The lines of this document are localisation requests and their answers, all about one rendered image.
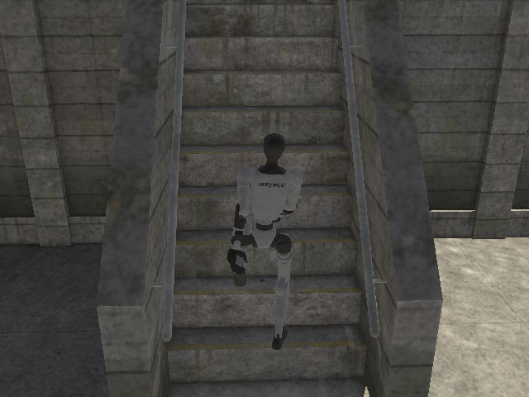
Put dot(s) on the robot left forearm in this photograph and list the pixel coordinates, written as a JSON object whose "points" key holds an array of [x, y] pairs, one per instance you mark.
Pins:
{"points": [[238, 229]]}

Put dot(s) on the humanoid robot torso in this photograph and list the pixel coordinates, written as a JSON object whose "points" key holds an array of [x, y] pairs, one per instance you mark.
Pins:
{"points": [[268, 195]]}

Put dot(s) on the left robot upper arm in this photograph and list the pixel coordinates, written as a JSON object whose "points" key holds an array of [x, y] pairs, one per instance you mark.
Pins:
{"points": [[243, 189]]}

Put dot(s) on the left robot thigh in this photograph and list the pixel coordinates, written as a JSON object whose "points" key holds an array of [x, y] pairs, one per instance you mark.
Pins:
{"points": [[247, 238]]}

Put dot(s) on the left robot hand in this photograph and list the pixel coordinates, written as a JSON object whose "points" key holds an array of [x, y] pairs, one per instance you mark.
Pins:
{"points": [[231, 256]]}

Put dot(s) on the robot right forearm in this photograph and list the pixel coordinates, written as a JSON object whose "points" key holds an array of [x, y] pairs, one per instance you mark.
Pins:
{"points": [[285, 212]]}

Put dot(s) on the right robot upper arm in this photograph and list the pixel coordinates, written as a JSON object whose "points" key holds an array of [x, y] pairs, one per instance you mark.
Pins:
{"points": [[296, 180]]}

